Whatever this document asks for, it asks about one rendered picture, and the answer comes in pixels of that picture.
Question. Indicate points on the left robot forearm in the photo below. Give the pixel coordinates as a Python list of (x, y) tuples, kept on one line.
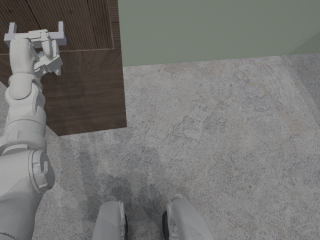
[(25, 125)]

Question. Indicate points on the right robot shin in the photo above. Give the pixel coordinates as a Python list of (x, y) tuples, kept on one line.
[(173, 232)]

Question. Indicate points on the handle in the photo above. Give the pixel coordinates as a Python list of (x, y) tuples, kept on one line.
[(58, 36)]

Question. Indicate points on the left robot upper arm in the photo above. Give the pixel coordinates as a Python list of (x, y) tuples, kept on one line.
[(24, 178)]

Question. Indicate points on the left robot hand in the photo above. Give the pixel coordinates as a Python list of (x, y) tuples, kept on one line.
[(24, 59)]

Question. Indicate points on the cabinet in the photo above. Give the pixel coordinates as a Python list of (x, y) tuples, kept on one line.
[(89, 94)]

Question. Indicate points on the drawer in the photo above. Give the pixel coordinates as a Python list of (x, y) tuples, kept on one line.
[(86, 22)]

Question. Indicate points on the left robot thigh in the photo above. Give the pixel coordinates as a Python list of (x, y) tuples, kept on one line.
[(110, 220)]

